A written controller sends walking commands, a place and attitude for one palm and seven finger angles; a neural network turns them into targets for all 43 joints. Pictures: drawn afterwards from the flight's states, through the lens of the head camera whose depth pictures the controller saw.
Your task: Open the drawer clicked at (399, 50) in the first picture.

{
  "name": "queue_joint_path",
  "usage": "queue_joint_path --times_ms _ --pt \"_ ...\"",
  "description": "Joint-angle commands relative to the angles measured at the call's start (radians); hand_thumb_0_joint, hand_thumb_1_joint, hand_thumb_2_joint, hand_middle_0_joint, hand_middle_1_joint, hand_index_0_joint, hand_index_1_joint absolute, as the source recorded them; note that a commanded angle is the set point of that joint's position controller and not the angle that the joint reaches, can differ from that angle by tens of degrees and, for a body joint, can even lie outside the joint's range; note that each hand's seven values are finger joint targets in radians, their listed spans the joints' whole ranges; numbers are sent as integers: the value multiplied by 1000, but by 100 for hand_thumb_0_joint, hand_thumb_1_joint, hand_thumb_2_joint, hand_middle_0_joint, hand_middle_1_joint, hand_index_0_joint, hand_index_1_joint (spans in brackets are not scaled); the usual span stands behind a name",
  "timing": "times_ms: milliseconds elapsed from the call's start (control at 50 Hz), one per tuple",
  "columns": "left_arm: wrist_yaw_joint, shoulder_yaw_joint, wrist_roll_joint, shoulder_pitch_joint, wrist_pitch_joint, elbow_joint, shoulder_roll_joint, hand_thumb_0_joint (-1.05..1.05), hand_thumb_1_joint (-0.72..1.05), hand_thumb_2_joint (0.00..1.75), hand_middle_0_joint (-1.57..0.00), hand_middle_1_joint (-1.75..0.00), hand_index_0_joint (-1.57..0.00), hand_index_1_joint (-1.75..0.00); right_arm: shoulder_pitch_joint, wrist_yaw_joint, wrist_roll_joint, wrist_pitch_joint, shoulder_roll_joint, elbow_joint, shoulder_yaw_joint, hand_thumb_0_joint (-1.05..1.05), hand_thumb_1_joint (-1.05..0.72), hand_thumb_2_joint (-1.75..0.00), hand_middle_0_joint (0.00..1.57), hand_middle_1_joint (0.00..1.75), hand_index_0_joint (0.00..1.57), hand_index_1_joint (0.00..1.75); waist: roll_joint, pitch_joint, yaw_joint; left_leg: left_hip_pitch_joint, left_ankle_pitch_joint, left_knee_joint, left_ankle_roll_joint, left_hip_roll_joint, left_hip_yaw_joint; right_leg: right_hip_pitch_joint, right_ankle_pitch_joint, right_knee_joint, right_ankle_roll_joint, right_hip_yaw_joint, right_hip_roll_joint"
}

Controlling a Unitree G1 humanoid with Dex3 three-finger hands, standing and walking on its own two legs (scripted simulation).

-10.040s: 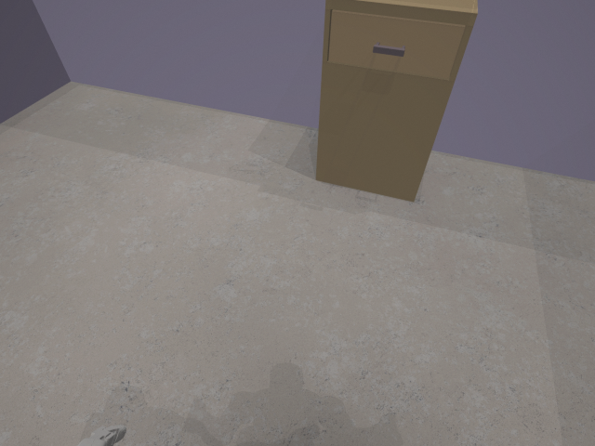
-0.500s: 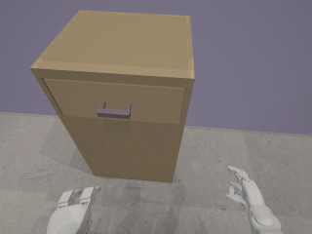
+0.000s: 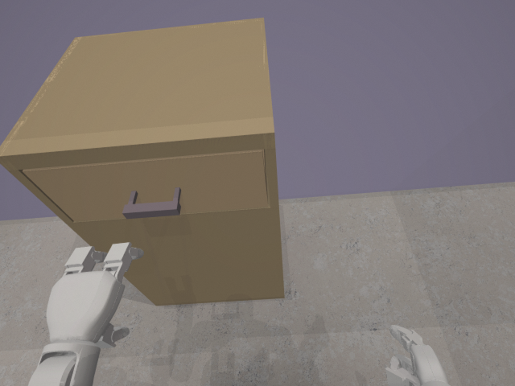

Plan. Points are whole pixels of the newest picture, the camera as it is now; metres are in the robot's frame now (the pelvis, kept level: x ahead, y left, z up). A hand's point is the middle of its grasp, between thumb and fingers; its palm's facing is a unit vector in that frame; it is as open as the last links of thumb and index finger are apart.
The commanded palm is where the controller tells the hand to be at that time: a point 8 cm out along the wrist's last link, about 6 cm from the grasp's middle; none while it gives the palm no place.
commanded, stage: raise the hand with hooked fingers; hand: left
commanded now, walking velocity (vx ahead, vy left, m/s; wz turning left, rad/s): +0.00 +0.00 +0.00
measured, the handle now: (153, 201) +0.44 +0.27 -0.03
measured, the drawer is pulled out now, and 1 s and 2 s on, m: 0.00 0.00 0.00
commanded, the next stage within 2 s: move the hooked fingers above the handle in 0.90 s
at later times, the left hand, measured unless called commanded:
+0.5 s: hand (74, 248) +0.27 +0.29 +0.10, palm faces +0.11 -0.06 -0.99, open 13.8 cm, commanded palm +0.24 +0.29 +0.15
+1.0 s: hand (48, 240) +0.28 +0.33 +0.10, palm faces +0.10 -0.07 -0.99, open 13.8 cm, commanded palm +0.25 +0.32 +0.15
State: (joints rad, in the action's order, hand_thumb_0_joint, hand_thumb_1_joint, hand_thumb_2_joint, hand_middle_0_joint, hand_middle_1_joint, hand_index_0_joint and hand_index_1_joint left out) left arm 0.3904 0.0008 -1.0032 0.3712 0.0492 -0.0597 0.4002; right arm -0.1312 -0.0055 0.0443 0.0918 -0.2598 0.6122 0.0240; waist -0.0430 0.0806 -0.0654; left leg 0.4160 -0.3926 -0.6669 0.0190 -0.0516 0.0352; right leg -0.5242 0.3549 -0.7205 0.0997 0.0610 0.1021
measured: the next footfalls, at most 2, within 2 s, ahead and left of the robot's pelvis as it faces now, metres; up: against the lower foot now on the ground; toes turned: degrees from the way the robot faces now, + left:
none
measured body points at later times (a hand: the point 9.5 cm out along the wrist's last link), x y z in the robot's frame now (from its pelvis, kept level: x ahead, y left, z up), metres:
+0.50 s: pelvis -0.03 +0.05 +0.02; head -0.03 +0.01 +0.46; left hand +0.26 +0.29 +0.15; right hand +0.18 -0.16 -0.08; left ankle -0.06 +0.14 -0.72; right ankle -0.01 -0.05 -0.72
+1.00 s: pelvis -0.02 +0.08 +0.02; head +0.00 +0.05 +0.47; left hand +0.27 +0.33 +0.15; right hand +0.15 -0.14 -0.10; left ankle -0.06 +0.14 -0.72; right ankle -0.01 -0.05 -0.72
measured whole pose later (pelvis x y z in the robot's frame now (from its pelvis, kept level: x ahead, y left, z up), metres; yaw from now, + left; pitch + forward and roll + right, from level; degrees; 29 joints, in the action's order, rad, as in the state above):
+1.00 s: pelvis -0.02 +0.08 +0.02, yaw +2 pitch +3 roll +0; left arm 0.15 0.07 -0.96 -0.11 -0.08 0.10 0.45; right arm -0.17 0.01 -0.02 0.09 -0.24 0.65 0.01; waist -0.07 0.01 -0.08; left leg 0.24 -0.28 -0.47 0.08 -0.12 0.06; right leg -0.32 0.23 -0.49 0.00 0.06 0.02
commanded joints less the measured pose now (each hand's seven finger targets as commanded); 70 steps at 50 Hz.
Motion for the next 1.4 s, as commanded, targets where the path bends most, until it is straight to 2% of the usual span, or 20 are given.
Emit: queue_joint_path --times_ms 0,100,140,180,240,300,360,480,600,700,760,820,920,980,1040,1140,1220,1240,1360,1380 --pt "82 -128 27 -193 -29 -134 138 0 -29 39 -29 -107 -29 -107 145 9 -25 -69 -64 -148 46 0 -90 -90 20 30 20 30 91 287 8 100 228 31 20 -36 -4 384 -598 89 -82 175 -131" --pt "-16 -63 56 -235 -165 -118 141 0 -41 34 -29 -114 -29 -114 167 14 -52 -48 -85 -152 52 0 -90 -90 20 30 20 30 155 305 -7 70 284 81 15 -37 -25 496 -735 101 -109 172 -151" --pt "-61 -47 51 -288 -203 -134 156 0 -45 32 -30 -117 -30 -117 184 23 -58 -34 -87 -164 41 0 -90 -90 20 30 20 30 143 286 -7 41 287 106 18 -35 -31 501 -675 120 -103 157 -144" --pt "-93 -35 42 -364 -218 -138 177 0 -50 30 -30 -120 -30 -120 189 35 -59 -29 -81 -168 31 0 -90 -90 20 30 20 30 121 220 -6 15 264 135 23 -30 -37 463 -534 162 -98 141 -135" --pt "-110 -63 16 -493 -207 -152 229 0 -50 30 -30 -120 -30 -120 184 48 -54 -21 -76 -171 19 0 -90 -90 20 30 20 30 91 205 -14 -37 274 164 27 -26 -38 444 -387 199 -77 120 -116" --pt "-115 -41 -3 -592 -199 -93 211 0 -50 30 -30 -120 -30 -120 181 53 -59 -23 -61 -165 11 0 -90 -90 20 30 20 30 37 146 -11 -81 246 193 25 -21 -35 372 -224 230 -58 78 -95" --pt "-135 -15 8 -693 -207 -38 200 0 -50 30 -30 -120 -30 -120 169 57 -70 -30 -61 -163 5 0 -90 -90 20 30 20 30 0 115 -2 -113 218 222 19 -14 -28 345 -141 250 -52 36 -85" --pt "-225 27 25 -833 -222 37 205 0 -50 30 -30 -120 -30 -120 148 63 -75 -31 -74 -158 -3 0 -90 -90 20 30 20 30 21 110 12 -160 235 263 12 3 -9 349 -133 268 -48 -17 -79" --pt "-299 26 38 -730 -157 29 180 0 -50 30 -30 -120 -30 -120 105 43 -63 -32 -84 -171 0 0 -90 -90 20 30 20 30 46 111 -7 -181 329 275 -2 20 16 359 -204 255 -38 -48 -73" --pt "-253 -46 16 -777 -67 -92 243 0 -50 30 -30 -120 -30 -120 86 33 -50 -50 -84 -162 11 0 -90 -90 20 30 20 30 -51 175 -27 -228 438 271 -35 31 56 357 -237 234 -28 -51 -67" --pt "-198 -87 10 -791 -39 -135 273 0 -50 30 -30 -120 -30 -120 73 29 -47 -59 -83 -145 20 0 -90 -90 20 30 20 30 -63 225 -33 -262 524 255 -53 36 77 351 -263 223 -27 -47 -65" --pt "-171 -68 27 -761 -56 -85 236 0 -50 30 -30 -120 -30 -120 62 25 -55 -57 -84 -125 29 0 -90 -90 20 30 20 30 -48 193 -22 -258 531 252 -62 39 70 316 -262 230 -31 -54 -65" --pt "-192 -12 41 -723 -125 -28 195 0 -50 30 -30 -120 -30 -120 59 20 -63 -44 -99 -113 33 0 -90 -90 20 30 20 30 14 186 -6 -250 557 252 -64 38 55 332 -298 243 -36 -55 -68" --pt "-227 9 36 -728 -143 -57 198 0 -50 30 -30 -120 -30 -120 60 16 -60 -32 -104 -120 31 0 -90 -90 20 30 20 30 -14 207 -2 -272 611 246 -67 43 64 343 -308 240 -37 -59 -70" --pt "-252 37 33 -736 -137 -65 167 0 -50 30 -30 -120 -30 -120 65 15 -56 -31 -103 -132 29 0 -90 -90 20 30 20 30 9 202 4 -283 631 234 -58 47 70 323 -313 241 -41 -62 -66" --pt "-224 -57 8 -756 -93 -40 256 0 -50 30 -30 -120 -30 -120 61 22 -47 -21 -99 -124 20 0 -90 -90 20 30 20 30 13 203 -20 -235 590 229 -50 30 49 354 -335 229 -32 -51 -63" --pt "-180 -79 3 -772 -85 16 260 0 -50 30 -30 -120 -30 -120 64 29 -51 -19 -83 -119 20 0 -90 -90 20 30 20 30 18 203 -27 -194 534 222 -39 9 20 372 -358 224 -29 -36 -66" --pt "-175 -89 1 -776 -88 17 270 0 -50 30 -30 -120 -30 -120 70 30 -53 -20 -86 -120 21 0 -90 -90 20 30 20 30 -8 216 -27 -197 539 217 -37 8 18 375 -372 222 -28 -27 -62" --pt "-189 -13 22 -799 -112 75 210 0 -50 30 -30 -120 -30 -120 61 42 -57 -20 -90 -123 25 0 -90 -90 20 30 20 30 26 248 5 -169 495 188 -5 -6 -10 391 -419 213 -42 -18 -76" --pt "-195 -31 25 -803 -113 99 233 0 -50 30 -30 -120 -30 -120 56 47 -58 -20 -95 -116 28 0 -90 -90 20 30 20 30 42 242 11 -160 476 183 1 -7 -13 387 -421 214 -44 -14 -76"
